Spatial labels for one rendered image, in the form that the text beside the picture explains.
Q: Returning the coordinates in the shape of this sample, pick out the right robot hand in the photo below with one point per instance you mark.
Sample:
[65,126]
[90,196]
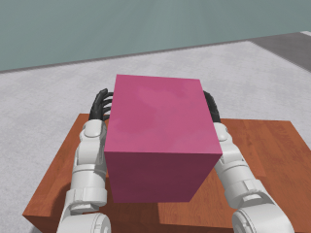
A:
[213,109]

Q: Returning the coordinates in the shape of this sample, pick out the pedestal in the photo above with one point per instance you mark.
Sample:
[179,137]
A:
[273,149]

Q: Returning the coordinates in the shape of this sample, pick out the left robot hand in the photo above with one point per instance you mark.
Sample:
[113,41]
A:
[97,110]

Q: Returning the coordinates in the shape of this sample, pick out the robot left forearm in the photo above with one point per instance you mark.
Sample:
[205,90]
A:
[87,190]

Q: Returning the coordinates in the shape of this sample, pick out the robot right upper arm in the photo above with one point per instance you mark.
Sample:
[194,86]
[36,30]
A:
[263,218]

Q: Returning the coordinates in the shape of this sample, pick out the robot left upper arm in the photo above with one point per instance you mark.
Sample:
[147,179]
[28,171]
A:
[87,223]

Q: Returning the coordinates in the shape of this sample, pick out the robot right forearm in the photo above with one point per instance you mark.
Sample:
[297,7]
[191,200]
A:
[242,189]

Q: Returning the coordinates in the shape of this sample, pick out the carton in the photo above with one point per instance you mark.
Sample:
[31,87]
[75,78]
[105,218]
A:
[161,142]

